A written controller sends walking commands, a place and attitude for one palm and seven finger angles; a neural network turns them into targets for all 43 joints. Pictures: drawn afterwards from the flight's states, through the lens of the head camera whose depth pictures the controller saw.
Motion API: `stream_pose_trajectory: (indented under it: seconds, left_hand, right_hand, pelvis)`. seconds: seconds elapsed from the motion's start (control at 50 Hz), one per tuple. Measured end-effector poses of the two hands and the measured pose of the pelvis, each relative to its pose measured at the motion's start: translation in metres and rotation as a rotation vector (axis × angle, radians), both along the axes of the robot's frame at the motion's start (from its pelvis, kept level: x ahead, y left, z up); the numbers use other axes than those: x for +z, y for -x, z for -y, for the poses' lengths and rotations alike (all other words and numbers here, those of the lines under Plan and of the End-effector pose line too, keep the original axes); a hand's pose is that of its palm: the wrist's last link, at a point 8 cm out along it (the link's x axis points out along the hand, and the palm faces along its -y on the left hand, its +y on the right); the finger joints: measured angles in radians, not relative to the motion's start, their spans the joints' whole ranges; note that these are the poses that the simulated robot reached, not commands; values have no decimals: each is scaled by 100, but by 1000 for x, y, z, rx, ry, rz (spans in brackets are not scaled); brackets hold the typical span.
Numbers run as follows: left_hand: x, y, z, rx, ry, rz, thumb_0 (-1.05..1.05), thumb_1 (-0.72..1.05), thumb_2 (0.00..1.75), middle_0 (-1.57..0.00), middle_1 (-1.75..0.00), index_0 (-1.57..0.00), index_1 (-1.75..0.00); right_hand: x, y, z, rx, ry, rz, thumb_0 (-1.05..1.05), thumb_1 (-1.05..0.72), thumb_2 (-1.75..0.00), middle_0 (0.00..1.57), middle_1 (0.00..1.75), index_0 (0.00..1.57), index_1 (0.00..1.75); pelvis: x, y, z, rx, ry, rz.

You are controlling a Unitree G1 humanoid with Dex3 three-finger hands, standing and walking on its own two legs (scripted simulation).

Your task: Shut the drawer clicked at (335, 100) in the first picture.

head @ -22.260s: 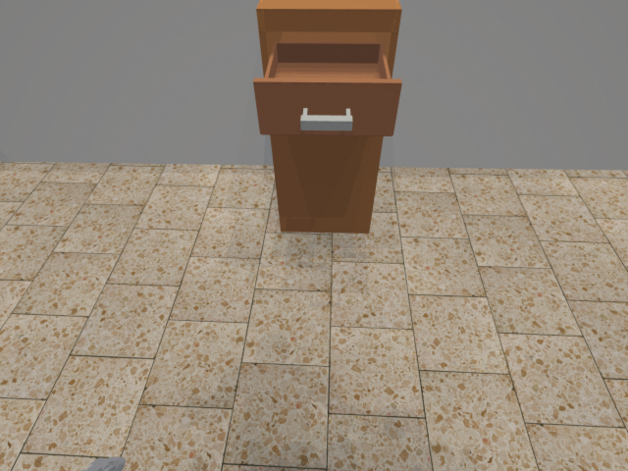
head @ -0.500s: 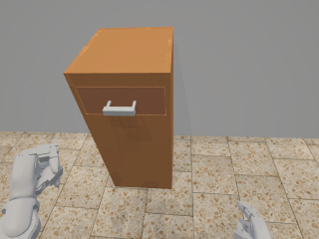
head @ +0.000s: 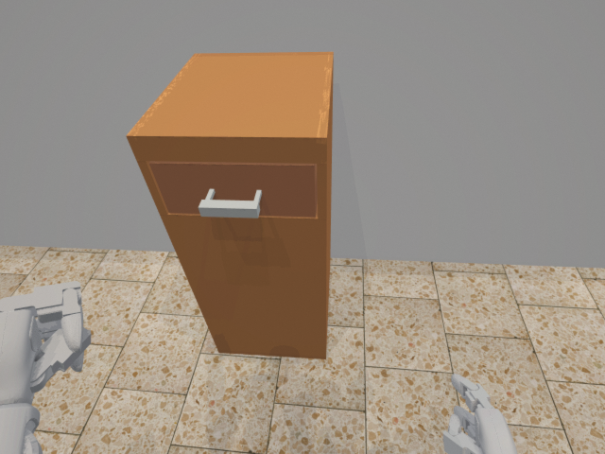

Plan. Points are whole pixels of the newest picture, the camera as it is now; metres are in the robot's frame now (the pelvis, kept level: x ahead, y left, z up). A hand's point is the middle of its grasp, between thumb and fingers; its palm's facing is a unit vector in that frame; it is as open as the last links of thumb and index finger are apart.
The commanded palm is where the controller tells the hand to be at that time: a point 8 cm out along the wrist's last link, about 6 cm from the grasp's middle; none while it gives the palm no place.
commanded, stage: step back with the hand held close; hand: left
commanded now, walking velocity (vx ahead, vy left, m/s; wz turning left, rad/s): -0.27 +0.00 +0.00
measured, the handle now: (232, 201) +0.59 +0.22 -0.01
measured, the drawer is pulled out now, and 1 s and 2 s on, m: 0.00 0.00 0.00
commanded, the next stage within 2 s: stop stepping back and stand still in 1.24 s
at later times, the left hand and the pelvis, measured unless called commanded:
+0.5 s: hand (33, 374) +0.14 +0.27 +0.15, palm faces +0.34 -0.80 -0.50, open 3.2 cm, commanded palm +0.08 +0.31 +0.17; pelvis -0.05 +0.03 -0.01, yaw -1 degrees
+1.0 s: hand out of the picture +0.08 +0.27 +0.16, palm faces +0.33 -0.81 -0.49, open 3.3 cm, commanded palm +0.01 +0.31 +0.17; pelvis -0.12 +0.03 -0.01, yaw +0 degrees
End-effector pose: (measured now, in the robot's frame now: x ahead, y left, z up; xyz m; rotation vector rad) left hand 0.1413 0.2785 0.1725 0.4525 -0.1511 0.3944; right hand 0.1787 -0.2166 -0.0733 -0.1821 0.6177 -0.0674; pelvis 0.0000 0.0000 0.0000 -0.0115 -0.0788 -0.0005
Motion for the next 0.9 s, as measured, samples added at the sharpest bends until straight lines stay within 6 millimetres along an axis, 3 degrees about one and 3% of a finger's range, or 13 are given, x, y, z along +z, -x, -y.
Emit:
stream_pose_trajectory:
  seconds: [0.08,0.24,0.56,0.74,0.9]
  left_hand:
    - [6,-7,-7,-21,-46,18,1,89,90,-141,-160,-140,-160]
    - [-8,-7,-14,-97,-66,-77,1,89,90,-141,-160,-140,-160]
    - [-1,49,-31,-73,-117,24,1,89,90,-141,-160,-140,-160]
    - [-7,68,-37,-98,-72,75,1,89,90,-141,-160,-141,-160]
    - [10,88,-49,-80,-174,107,1,89,90,-141,-160,-141,-160]
  right_hand:
    - [1,7,2,-24,12,-38,1,-90,-90,20,30,21,30]
    - [-3,34,7,-114,45,-125,1,-90,-90,20,30,20,30]
    - [-8,73,-23,-68,40,-85,1,-90,-90,20,30,21,30]
    - [-7,105,-22,-85,98,-106,1,-90,-90,20,30,21,30]
    - [-4,121,-26,-57,108,-116,1,-90,-90,20,30,21,30]
  pelvis:
    - [0,3,-4,-7,4,-33]
    - [-1,15,-20,-19,-1,-71]
    - [-12,63,-32,-6,5,-73]
    - [-15,85,-42,-6,34,-74]
    - [-12,96,-39,34,42,-127]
